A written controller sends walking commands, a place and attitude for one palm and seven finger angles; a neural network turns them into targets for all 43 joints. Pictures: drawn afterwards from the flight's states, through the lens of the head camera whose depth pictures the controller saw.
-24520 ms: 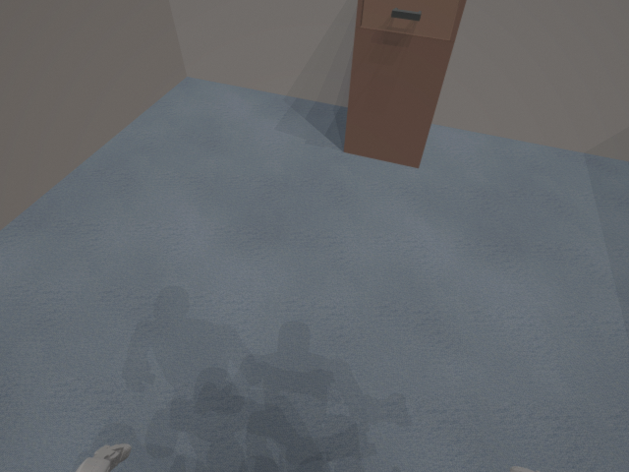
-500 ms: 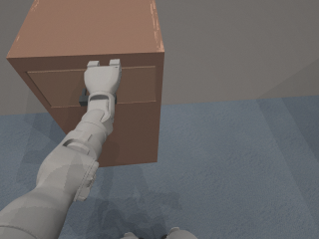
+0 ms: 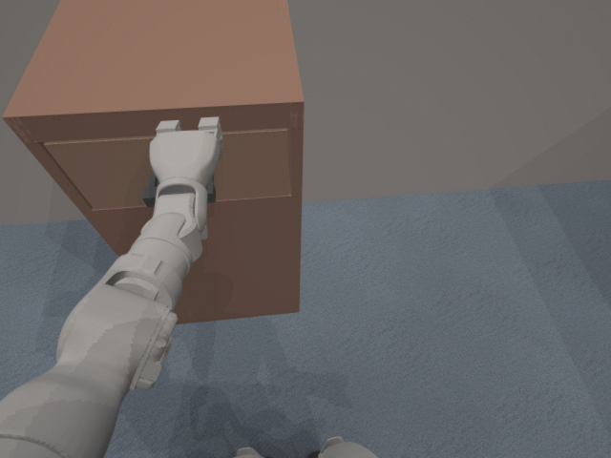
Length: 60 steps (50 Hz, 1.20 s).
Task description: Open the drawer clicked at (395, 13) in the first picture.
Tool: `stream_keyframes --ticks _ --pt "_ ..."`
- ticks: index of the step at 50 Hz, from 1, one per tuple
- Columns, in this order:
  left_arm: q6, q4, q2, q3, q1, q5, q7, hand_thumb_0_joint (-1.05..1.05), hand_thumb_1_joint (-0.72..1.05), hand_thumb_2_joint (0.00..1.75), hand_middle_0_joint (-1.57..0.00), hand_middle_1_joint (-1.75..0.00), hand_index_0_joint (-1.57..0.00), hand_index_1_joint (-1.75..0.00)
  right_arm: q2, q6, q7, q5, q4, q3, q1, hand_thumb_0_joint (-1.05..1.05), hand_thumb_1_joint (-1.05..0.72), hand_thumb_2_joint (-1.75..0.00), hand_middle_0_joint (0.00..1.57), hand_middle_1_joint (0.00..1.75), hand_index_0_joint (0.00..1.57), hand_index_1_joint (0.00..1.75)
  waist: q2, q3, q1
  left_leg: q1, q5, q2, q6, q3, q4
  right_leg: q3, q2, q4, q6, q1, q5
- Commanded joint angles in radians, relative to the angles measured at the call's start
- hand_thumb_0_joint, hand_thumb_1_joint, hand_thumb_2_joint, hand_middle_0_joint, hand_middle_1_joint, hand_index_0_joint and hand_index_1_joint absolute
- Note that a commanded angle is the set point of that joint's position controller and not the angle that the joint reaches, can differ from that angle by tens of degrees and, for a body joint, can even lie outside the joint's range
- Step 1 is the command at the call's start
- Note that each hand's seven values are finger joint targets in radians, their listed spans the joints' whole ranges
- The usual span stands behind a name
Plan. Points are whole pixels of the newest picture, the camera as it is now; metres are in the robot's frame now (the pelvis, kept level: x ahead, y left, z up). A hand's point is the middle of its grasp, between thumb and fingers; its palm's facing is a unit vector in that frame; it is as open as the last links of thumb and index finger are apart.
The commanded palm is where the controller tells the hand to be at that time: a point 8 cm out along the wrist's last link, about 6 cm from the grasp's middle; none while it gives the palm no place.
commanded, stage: re-aim the fingers above the handle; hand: left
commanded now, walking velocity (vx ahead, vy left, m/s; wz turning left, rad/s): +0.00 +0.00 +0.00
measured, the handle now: (181, 185) +0.55 +0.15 -0.02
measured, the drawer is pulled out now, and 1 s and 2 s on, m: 0.00 0.00 0.00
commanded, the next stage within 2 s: lower the fingers behind the handle in 1.14 s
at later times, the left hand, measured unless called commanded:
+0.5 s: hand (195, 179) +0.50 +0.11 +0.05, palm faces +0.04 -0.01 -1.00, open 13.4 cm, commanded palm +0.50 +0.17 +0.08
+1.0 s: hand (194, 179) +0.50 +0.11 +0.05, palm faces +0.04 -0.01 -1.00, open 13.5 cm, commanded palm +0.49 +0.17 +0.08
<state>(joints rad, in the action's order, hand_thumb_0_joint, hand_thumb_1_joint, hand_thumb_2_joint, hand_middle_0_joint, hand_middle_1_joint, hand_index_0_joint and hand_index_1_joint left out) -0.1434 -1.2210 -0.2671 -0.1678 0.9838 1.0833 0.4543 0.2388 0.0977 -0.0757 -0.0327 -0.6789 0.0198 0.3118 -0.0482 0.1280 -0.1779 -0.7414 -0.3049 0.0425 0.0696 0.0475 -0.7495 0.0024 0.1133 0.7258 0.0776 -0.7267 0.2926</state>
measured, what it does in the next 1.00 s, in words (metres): stands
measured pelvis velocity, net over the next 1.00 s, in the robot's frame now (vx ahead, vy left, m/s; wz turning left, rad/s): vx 0.01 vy -0.01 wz -0.01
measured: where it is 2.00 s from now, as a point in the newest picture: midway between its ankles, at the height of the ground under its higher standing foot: outside the picture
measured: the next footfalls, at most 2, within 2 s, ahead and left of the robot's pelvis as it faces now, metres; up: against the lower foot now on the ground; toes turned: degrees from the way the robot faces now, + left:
none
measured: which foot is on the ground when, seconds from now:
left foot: down 0.00-1.00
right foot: down 0.00-1.00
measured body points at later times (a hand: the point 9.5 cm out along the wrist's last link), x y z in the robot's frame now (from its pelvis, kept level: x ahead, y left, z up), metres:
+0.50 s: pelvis +0.01 -0.01 +0.00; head +0.09 -0.01 +0.45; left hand +0.50 +0.11 +0.10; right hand +0.05 -0.27 -0.13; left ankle +0.03 +0.08 -0.71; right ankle +0.02 -0.07 -0.71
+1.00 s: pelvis +0.01 -0.01 +0.01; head +0.09 -0.02 +0.45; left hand +0.50 +0.11 +0.10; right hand +0.05 -0.27 -0.13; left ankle +0.03 +0.08 -0.71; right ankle +0.02 -0.07 -0.71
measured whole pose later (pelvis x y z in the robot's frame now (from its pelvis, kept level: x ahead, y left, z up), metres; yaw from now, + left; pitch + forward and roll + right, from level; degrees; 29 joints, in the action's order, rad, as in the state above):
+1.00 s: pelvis +0.01 -0.01 +0.01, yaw +0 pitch +16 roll +0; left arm -0.11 -1.14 -0.29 -0.17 0.91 1.08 0.44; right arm 0.24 0.10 -0.08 -0.04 -0.68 0.02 0.28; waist -0.04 0.12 -0.16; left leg -0.69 -0.30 0.04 0.06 0.05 -0.71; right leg -0.01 0.12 0.69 0.09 -0.68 0.29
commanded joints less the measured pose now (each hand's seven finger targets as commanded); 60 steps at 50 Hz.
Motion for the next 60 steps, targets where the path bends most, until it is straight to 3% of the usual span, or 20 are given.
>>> stream_keyframes --ticks 1,3,6,10,13,14,16,20,25,27,29,33,37,40,41,47,49,52,56,60 --pt "-0.074 0.135 -0.444 0.122 0.479 -0.010 0.023 0.00 -0.50 0.30 -0.30 -1.20 -0.30 -1.20 0.146 -0.029 -0.012 0.006 0.082 -0.052 0.074 0.00 -0.90 -0.90 0.20 0.30 0.20 0.30 0.078 0.349 0.031 0.042 -0.051 0.003 -0.015 -0.025 0.082 -0.115 -0.079 -0.152 -0.062 0.297 0.027" --pt "-0.078 0.123 -0.409 0.105 0.456 -0.011 0.025 0.00 -0.50 0.30 -0.30 -1.20 -0.30 -1.20 0.142 -0.028 -0.011 0.009 0.083 -0.052 0.073 0.00 -0.90 -0.90 0.20 0.30 0.20 0.30 0.087 0.345 0.030 0.044 -0.036 0.005 -0.016 -0.025 0.083 -0.110 -0.078 -0.151 -0.062 0.304 0.003" --pt "-0.071 0.146 -0.469 0.138 0.448 -0.008 0.028 0.00 -0.50 0.30 -0.30 -1.20 -0.30 -1.20 0.147 -0.026 -0.012 0.006 0.086 -0.051 0.063 0.00 -0.90 -0.90 0.20 0.30 0.20 0.30 0.078 0.357 0.048 0.046 -0.022 0.007 -0.015 -0.021 0.082 -0.115 -0.078 -0.147 -0.061 0.323 -0.018" --pt "-0.076 0.136 -0.429 0.106 0.456 -0.013 0.028 0.00 -0.50 0.30 -0.30 -1.20 -0.30 -1.20 0.145 -0.029 -0.013 0.003 0.083 -0.051 0.063 0.00 -0.90 -0.90 0.20 0.30 0.20 0.30 0.101 0.319 0.029 0.043 -0.042 0.006 -0.015 -0.019 0.087 -0.116 -0.079 -0.161 -0.066 0.303 0.001" --pt "-0.084 0.151 -0.464 0.129 0.445 -0.012 0.032 0.00 -0.50 0.30 -0.30 -1.20 -0.30 -1.20 0.148 -0.027 -0.013 0.002 0.083 -0.050 0.055 0.00 -0.90 -0.90 0.20 0.30 0.20 0.30 0.095 0.348 0.044 0.051 -0.024 0.007 -0.016 -0.017 0.086 -0.120 -0.081 -0.158 -0.066 0.329 -0.020" --pt "-0.082 0.164 -0.446 0.113 0.480 -0.014 0.028 0.00 -0.50 0.30 -0.30 -1.20 -0.30 -1.20 0.145 -0.025 -0.013 0.004 0.083 -0.050 0.057 0.00 -0.90 -0.90 0.20 0.30 0.20 0.30 0.098 0.366 0.034 0.059 -0.013 0.008 -0.015 -0.020 0.087 -0.119 -0.081 -0.156 -0.065 0.342 -0.040" --pt "-0.091 0.137 -0.441 0.105 0.457 -0.012 0.026 0.00 -0.50 0.30 -0.30 -1.20 -0.30 -1.20 0.147 -0.025 -0.014 0.001 0.080 -0.047 0.056 0.00 -0.90 -0.90 0.20 0.30 0.20 0.30 0.098 0.325 0.031 0.046 -0.035 0.008 -0.017 -0.017 0.089 -0.119 -0.081 -0.161 -0.069 0.318 -0.014" --pt "-0.097 0.152 -0.462 0.109 0.461 -0.014 0.022 0.00 -0.50 0.30 -0.30 -1.20 -0.30 -1.20 0.146 -0.020 -0.019 -0.001 0.082 -0.045 0.052 0.00 -0.90 -0.90 0.20 0.30 0.20 0.30 0.084 0.356 0.038 0.055 -0.021 0.009 -0.017 -0.013 0.090 -0.123 -0.084 -0.160 -0.069 0.344 -0.036" --pt "-0.096 0.145 -0.457 0.106 0.455 -0.018 0.011 0.00 -0.50 0.30 -0.30 -1.20 -0.30 -1.20 0.146 -0.017 -0.023 -0.003 0.080 -0.043 0.046 0.00 -0.90 -0.90 0.20 0.30 0.20 0.30 0.094 0.330 0.032 0.058 -0.022 0.007 -0.017 -0.015 0.092 -0.126 -0.085 -0.165 -0.071 0.334 -0.036" --pt "-0.091 0.162 -0.476 0.124 0.440 -0.018 0.011 0.00 -0.50 0.30 -0.30 -1.20 -0.30 -1.20 0.145 -0.014 -0.024 -0.003 0.086 -0.043 0.042 0.00 -0.90 -0.90 0.20 0.30 0.20 0.30 0.091 0.356 0.050 0.059 -0.010 0.010 -0.018 -0.017 0.091 -0.124 -0.085 -0.159 -0.068 0.358 -0.049" --pt "-0.083 0.182 -0.459 0.119 0.455 -0.022 0.008 0.00 -0.50 0.30 -0.30 -1.20 -0.30 -1.20 0.140 -0.014 -0.022 0.000 0.086 -0.046 0.039 0.00 -0.90 -0.90 0.20 0.30 0.20 0.30 0.087 0.381 0.047 0.074 0.018 0.009 -0.018 -0.017 0.088 -0.127 -0.085 -0.154 -0.066 0.379 -0.096" --pt "-0.080 0.161 -0.447 0.114 0.408 -0.026 0.005 0.00 -0.50 0.30 -0.30 -1.20 -0.30 -1.20 0.143 -0.014 -0.023 -0.004 0.088 -0.044 0.035 0.00 -0.90 -0.90 0.20 0.30 0.20 0.30 0.100 0.322 0.047 0.053 -0.009 0.009 -0.021 -0.015 0.094 -0.131 -0.088 -0.168 -0.071 0.356 -0.062" --pt "-0.064 0.185 -0.469 0.133 0.406 -0.024 0.009 0.00 -0.50 0.30 -0.30 -1.20 -0.30 -1.20 0.145 -0.018 -0.023 -0.002 0.090 -0.048 0.035 0.00 -0.90 -0.90 0.20 0.30 0.20 0.30 0.105 0.361 0.057 0.059 0.001 0.010 -0.019 -0.015 0.091 -0.137 -0.089 -0.163 -0.071 0.382 -0.080" --pt "-0.063 0.172 -0.448 0.117 0.406 -0.023 0.010 0.00 -0.50 0.30 -0.30 -1.20 -0.30 -1.20 0.140 -0.020 -0.020 -0.002 0.087 -0.048 0.039 0.00 -0.90 -0.90 0.20 0.30 0.20 0.30 0.091 0.336 0.053 0.063 -0.003 0.009 -0.019 -0.014 0.096 -0.131 -0.087 -0.166 -0.069 0.364 -0.074" --pt "-0.064 0.172 -0.471 0.133 0.401 -0.027 0.012 0.00 -0.50 0.30 -0.30 -1.20 -0.30 -1.20 0.144 -0.020 -0.019 -0.004 0.084 -0.045 0.037 0.00 -0.90 -0.90 0.20 0.30 0.20 0.30 0.103 0.326 0.057 0.051 -0.011 0.009 -0.021 -0.016 0.096 -0.137 -0.089 -0.168 -0.070 0.369 -0.065" --pt "-0.065 0.194 -0.476 0.139 0.401 -0.024 0.018 0.00 -0.50 0.30 -0.30 -1.20 -0.30 -1.20 0.144 -0.019 -0.017 -0.002 0.085 -0.049 0.035 0.00 -0.90 -0.90 0.20 0.30 0.20 0.30 0.088 0.367 0.065 0.062 0.013 0.012 -0.021 -0.013 0.094 -0.139 -0.091 -0.162 -0.070 0.398 -0.105" --pt "-0.062 0.213 -0.482 0.139 0.425 -0.026 0.016 0.00 -0.50 0.30 -0.30 -1.20 -0.30 -1.20 0.142 -0.017 -0.016 -0.002 0.082 -0.049 0.030 0.00 -0.90 -0.90 0.20 0.30 0.20 0.30 0.082 0.381 0.064 0.068 0.022 0.011 -0.021 -0.016 0.096 -0.143 -0.093 -0.162 -0.066 0.410 -0.119" --pt "-0.071 0.177 -0.453 0.124 0.400 -0.028 0.017 0.00 -0.50 0.30 -0.30 -1.20 -0.30 -1.20 0.145 -0.018 -0.015 -0.001 0.080 -0.048 0.033 0.00 -0.90 -0.90 0.20 0.30 0.20 0.30 0.101 0.332 0.053 0.058 -0.003 0.011 -0.021 -0.013 0.099 -0.138 -0.090 -0.173 -0.072 0.378 -0.083" --pt "-0.072 0.177 -0.481 0.130 0.409 -0.023 0.013 0.00 -0.50 0.30 -0.30 -1.20 -0.30 -1.20 0.148 -0.018 -0.020 -0.005 0.078 -0.047 0.030 0.00 -0.90 -0.90 0.20 0.30 0.20 0.30 0.116 0.336 0.051 0.053 -0.008 0.011 -0.020 -0.013 0.098 -0.142 -0.092 -0.174 -0.074 0.382 -0.082" --pt "-0.067 0.187 -0.469 0.122 0.431 -0.018 0.013 0.00 -0.50 0.30 -0.30 -1.20 -0.30 -1.20 0.145 -0.021 -0.017 -0.003 0.077 -0.049 0.039 0.00 -0.90 -0.90 0.20 0.30 0.20 0.30 0.079 0.354 0.053 0.075 0.005 0.010 -0.020 -0.014 0.100 -0.135 -0.089 -0.165 -0.069 0.374 -0.083"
